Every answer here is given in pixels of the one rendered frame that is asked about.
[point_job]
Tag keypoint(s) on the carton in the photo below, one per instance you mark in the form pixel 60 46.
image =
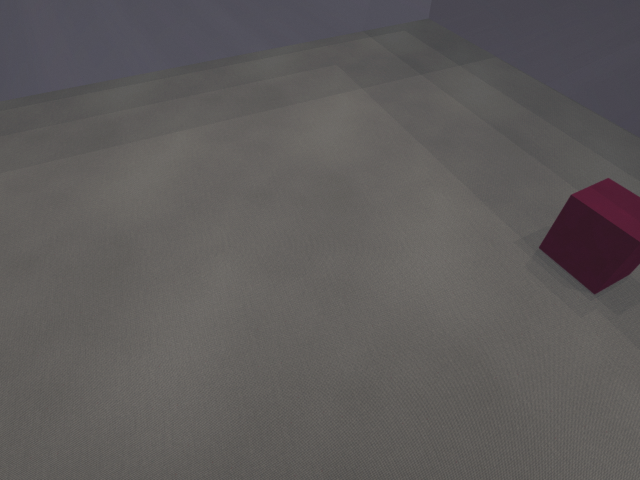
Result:
pixel 596 236

